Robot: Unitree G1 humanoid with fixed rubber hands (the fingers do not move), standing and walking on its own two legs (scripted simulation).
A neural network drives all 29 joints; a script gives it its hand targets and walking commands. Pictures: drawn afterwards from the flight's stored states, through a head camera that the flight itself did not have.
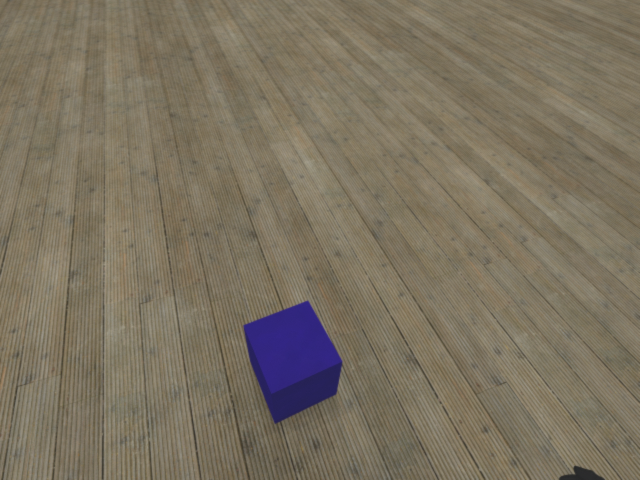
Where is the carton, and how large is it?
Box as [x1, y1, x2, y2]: [243, 301, 342, 423]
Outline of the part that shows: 308,301 305,301 243,325 250,361 275,423 335,394 342,361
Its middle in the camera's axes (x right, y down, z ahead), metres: -0.08 +0.37 +1.19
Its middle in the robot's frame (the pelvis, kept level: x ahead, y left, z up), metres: +0.61 +0.05 -0.65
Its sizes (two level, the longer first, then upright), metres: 0.225 0.212 0.230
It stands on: the floor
